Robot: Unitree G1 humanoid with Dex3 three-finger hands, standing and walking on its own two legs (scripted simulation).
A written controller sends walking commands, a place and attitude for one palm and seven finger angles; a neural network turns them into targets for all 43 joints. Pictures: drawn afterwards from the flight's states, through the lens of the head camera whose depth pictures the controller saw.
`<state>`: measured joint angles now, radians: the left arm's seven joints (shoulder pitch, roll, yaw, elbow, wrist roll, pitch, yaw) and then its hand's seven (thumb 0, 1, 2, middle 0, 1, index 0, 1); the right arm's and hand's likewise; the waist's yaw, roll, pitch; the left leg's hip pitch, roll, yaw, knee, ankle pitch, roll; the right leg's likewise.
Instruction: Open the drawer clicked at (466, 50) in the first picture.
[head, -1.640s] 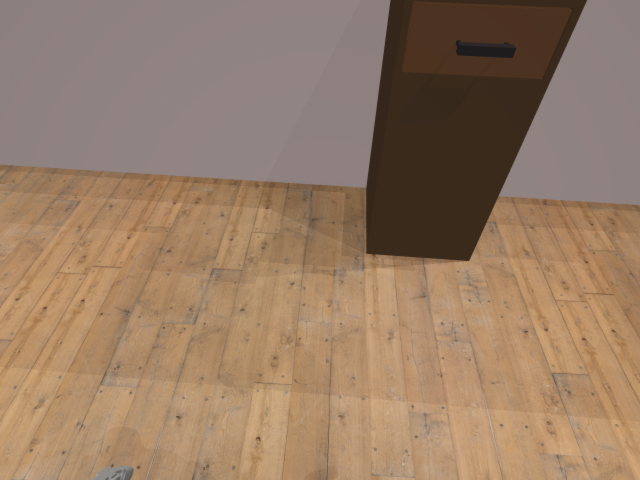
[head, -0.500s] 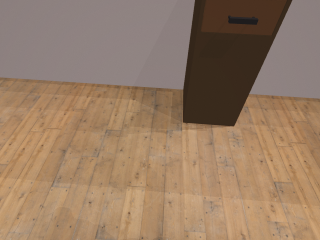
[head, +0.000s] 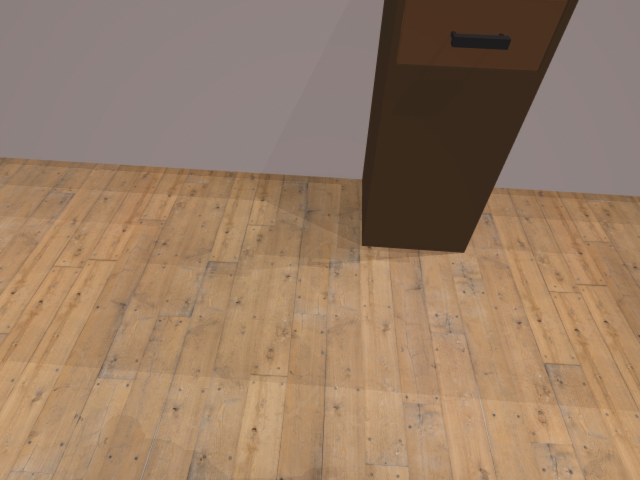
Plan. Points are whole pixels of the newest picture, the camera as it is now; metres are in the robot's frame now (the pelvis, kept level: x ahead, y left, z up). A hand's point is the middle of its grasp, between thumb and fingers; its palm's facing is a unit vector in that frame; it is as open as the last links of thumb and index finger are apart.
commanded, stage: walk to a spot facing it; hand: left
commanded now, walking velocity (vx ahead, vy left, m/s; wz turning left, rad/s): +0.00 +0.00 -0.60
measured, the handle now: (478, 38) +1.13 -0.33 +0.09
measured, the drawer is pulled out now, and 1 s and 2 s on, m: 0.00 0.00 0.00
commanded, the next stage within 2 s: none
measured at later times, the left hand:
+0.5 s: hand out of the picture +0.04 +0.16 -0.17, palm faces -0.20 -0.95 -0.26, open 7.3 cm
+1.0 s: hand out of the picture +0.15 +0.21 -0.18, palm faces -0.46 -0.86 -0.21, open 7.3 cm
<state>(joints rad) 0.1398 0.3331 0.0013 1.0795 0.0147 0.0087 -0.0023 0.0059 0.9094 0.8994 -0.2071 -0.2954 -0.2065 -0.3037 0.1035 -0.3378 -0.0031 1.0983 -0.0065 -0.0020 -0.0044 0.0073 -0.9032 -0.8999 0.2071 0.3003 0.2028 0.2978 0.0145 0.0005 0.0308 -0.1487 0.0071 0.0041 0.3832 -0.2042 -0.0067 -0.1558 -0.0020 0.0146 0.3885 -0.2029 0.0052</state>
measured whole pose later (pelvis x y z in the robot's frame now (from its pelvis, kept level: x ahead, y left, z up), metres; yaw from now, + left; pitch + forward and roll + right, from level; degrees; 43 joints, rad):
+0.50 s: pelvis -0.03 -0.03 -0.01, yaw -15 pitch +1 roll +2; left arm 0.28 0.19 0.04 0.94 0.02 0.04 0.00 0.01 0.91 0.90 -0.21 -0.30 -0.21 -0.30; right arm 0.13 -0.23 -0.06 0.96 -0.01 0.06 -0.02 0.01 -0.91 -0.90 0.21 0.30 0.20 0.30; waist 0.03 0.02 0.09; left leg -0.50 0.05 0.01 1.12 -0.37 -0.06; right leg -0.31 0.06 0.04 0.55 -0.25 -0.07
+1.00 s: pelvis -0.03 +0.05 +0.00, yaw -33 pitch +0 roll -2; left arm 0.22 0.30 0.11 0.91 0.03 0.08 -0.03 0.01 0.91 0.90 -0.20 -0.29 -0.20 -0.30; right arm 0.20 -0.18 -0.02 0.90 -0.02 0.01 -0.03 0.01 -0.90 -0.90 0.21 0.30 0.20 0.30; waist 0.03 -0.06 0.03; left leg -0.17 0.05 0.11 0.48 -0.30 0.04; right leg -0.56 0.03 0.05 1.20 -0.35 0.08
